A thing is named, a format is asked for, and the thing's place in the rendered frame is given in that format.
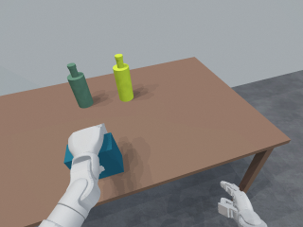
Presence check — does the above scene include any table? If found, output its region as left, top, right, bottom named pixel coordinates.
left=0, top=57, right=291, bottom=227

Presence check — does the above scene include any robot right forearm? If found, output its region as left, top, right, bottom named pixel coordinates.
left=237, top=209, right=268, bottom=227

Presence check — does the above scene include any left robot hand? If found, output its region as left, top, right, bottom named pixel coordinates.
left=68, top=123, right=108, bottom=174

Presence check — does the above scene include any sponge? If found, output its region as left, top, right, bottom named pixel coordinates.
left=63, top=132, right=124, bottom=179

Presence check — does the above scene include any robot left forearm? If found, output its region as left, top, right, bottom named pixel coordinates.
left=39, top=152, right=100, bottom=227

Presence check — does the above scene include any right robot hand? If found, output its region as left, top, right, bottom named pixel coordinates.
left=218, top=181, right=254, bottom=224

